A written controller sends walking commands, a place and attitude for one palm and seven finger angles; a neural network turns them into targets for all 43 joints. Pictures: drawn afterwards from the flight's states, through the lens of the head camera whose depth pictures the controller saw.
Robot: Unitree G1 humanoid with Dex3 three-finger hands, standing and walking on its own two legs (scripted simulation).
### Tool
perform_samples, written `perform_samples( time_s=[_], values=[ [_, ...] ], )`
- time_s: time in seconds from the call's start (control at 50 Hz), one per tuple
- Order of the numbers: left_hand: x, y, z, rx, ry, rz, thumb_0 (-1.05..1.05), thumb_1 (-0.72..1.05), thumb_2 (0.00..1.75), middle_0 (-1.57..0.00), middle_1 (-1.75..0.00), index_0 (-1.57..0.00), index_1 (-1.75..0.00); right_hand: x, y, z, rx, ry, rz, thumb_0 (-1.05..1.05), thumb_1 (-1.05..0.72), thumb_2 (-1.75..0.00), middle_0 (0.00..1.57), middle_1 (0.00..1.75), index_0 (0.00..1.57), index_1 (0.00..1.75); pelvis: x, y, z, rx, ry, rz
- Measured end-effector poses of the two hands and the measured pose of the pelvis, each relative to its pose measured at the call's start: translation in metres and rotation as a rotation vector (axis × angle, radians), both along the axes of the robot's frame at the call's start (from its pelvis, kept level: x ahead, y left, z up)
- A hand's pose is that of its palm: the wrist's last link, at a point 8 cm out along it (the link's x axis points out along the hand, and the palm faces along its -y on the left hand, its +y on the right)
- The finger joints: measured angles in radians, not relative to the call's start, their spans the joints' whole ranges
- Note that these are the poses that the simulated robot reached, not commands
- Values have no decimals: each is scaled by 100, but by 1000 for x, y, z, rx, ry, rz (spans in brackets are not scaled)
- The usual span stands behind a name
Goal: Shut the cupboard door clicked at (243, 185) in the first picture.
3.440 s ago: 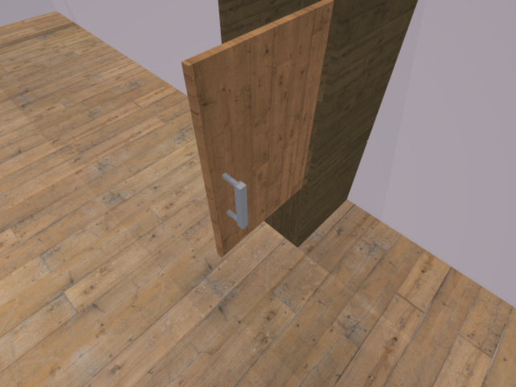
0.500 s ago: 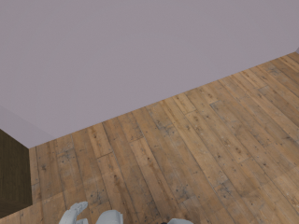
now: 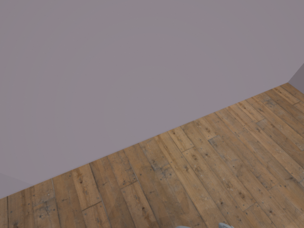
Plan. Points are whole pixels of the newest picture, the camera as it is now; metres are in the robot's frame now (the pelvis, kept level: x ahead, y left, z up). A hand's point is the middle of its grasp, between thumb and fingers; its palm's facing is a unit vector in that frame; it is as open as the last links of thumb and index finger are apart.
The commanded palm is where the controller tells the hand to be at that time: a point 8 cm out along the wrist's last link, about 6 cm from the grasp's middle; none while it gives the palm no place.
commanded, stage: walk to a spot facing it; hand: left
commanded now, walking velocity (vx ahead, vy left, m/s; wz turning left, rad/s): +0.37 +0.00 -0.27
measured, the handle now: out of the picture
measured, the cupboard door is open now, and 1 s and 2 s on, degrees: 91 91 91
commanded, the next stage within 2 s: turn to face it in 0.32 s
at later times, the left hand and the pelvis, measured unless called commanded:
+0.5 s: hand (127, 172) +0.31 +0.11 -0.16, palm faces -0.03 -0.98 -0.20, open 7.1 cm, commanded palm none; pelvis +0.22 -0.07 +0.01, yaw -1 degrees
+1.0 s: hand (125, 150) +0.39 +0.13 -0.16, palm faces +0.25 -0.93 -0.26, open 7.4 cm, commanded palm none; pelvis +0.33 -0.10 +0.00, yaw +15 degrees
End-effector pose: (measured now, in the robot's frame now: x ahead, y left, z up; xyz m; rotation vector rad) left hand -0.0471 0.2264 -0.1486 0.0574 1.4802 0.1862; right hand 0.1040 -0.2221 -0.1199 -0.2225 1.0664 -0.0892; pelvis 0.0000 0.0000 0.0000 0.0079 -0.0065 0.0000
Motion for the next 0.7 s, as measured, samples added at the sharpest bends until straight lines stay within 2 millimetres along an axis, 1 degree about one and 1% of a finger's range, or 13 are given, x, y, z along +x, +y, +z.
perform_samples(
  time_s=[0.02,0.1,0.18,0.26,0.3,0.32,0.36,0.44,0.5,0.56,0.62,0.66,0.7],
  values=[
    [22,2,3,2,-34,-11,1,91,90,-20,-30,-20,-30,-10,-1,-1,2,46,-19,0,-91,-90,20,30,20,30,8,0,3,-1,2,-4],
    [116,1,16,14,-165,-79,1,91,90,-20,-30,-19,-30,-49,-20,-4,-13,214,-125,-1,-94,-90,20,30,20,30,43,-3,11,-4,8,-26],
    [209,-10,24,35,-257,-178,1,91,90,-20,-30,-19,-30,-81,-35,-8,-1,364,-217,0,-93,-90,20,30,20,30,79,-17,9,5,9,-54],
    [295,-31,22,68,-348,-262,1,91,90,-20,-30,-19,-30,-98,-48,-19,30,494,-288,0,-92,-90,20,30,20,30,122,-42,-6,21,4,-71],
    [324,-42,20,83,-393,-268,0,91,90,-20,-30,-19,-30,-93,-55,-25,45,545,-305,0,-92,-90,19,30,20,30,138,-52,-12,13,-4,-73],
    [332,-47,21,84,-400,-266,0,91,90,-20,-30,-19,-30,-85,-57,-25,48,554,-309,0,-92,-90,19,30,20,30,146,-55,-11,8,-8,-70],
    [341,-55,23,78,-388,-256,0,91,90,-20,-30,-19,-30,-59,-64,-22,47,535,-310,1,-91,-90,19,30,20,30,161,-61,-5,0,-9,-62],
    [344,-71,23,49,-319,-216,0,92,90,-20,-30,-20,-30,17,-71,-14,46,423,-282,1,-91,-90,19,30,20,30,194,-68,7,-8,6,-43],
    [347,-66,21,58,-288,-167,-1,95,90,-21,-30,-20,-30,78,-70,-10,50,340,-238,0,-91,-90,19,30,19,30,218,-70,10,-16,16,-23],
    [347,-62,13,43,-241,-127,-1,95,90,-21,-30,-20,-30,136,-68,-10,35,284,-179,1,-92,-90,19,30,20,30,242,-67,8,-28,14,6],
    [345,-57,-1,25,-192,-68,-1,94,90,-20,-30,-20,-30,187,-70,-12,-3,248,-118,1,-94,-90,20,30,20,30,267,-59,0,-37,2,39],
    [344,-52,-14,16,-157,-31,0,93,90,-20,-30,-20,-30,219,-71,-17,-31,211,-79,1,-94,-90,20,30,20,30,282,-52,-10,-41,3,53],
    [346,-47,-19,20,-121,-13,0,93,90,-20,-30,-20,-30,244,-71,-17,-53,184,-50,1,-94,-90,20,30,20,30,290,-50,-14,-30,8,72]
  ],
)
